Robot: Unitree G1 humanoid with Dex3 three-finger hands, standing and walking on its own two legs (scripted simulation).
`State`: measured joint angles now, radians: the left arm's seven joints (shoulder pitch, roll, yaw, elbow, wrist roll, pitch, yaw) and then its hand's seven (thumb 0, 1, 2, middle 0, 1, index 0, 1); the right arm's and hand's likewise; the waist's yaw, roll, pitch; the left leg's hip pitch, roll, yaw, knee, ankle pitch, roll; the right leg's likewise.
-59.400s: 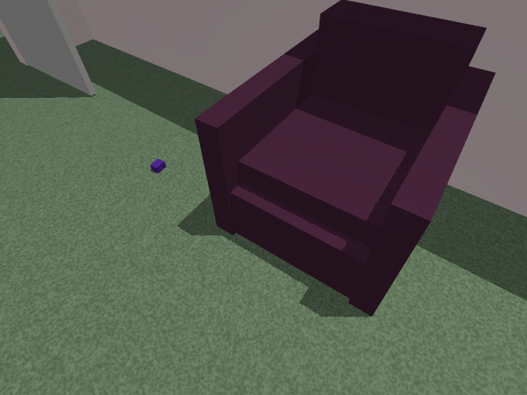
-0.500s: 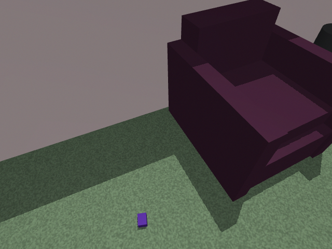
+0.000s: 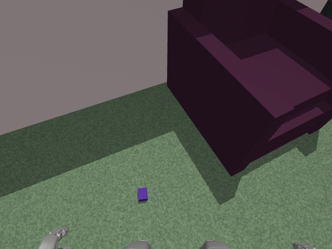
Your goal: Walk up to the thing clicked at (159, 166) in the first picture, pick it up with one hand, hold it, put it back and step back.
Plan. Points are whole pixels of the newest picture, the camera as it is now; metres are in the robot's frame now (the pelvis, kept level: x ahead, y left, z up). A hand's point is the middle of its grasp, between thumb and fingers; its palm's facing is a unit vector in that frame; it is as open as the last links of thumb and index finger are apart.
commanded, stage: step back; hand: left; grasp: from above
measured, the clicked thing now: (142, 194) +0.44 +0.15 -0.74
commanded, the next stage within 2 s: none
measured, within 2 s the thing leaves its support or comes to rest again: neither
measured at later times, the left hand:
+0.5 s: hand out of the picture -0.01 +0.27 -0.15, palm faces -0.11 -0.91 -0.39, open 7.4 cm
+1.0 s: hand out of the picture -0.12 +0.29 -0.14, palm faces -0.03 -0.93 -0.36, open 7.4 cm
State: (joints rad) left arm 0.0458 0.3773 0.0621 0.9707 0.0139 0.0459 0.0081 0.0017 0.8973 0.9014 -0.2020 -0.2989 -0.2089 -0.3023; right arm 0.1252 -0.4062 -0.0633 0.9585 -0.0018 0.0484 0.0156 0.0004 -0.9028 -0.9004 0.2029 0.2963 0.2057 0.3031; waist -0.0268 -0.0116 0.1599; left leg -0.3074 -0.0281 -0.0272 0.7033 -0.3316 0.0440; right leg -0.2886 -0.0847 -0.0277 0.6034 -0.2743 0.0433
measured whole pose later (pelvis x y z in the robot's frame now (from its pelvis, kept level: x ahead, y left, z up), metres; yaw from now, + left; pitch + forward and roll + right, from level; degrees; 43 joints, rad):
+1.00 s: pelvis -0.26 +0.02 +0.01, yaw -3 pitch -2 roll -1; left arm 0.14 0.39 0.08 0.80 0.00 0.06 0.01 0.00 0.90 0.90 -0.20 -0.30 -0.21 -0.30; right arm 0.16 -0.36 -0.03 0.85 -0.04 0.03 -0.01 0.00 -0.90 -0.90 0.21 0.30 0.21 0.30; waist -0.01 -0.03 0.16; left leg -0.30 0.00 -0.03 0.60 -0.26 0.02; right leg -0.46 0.10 0.13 1.16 -0.51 0.00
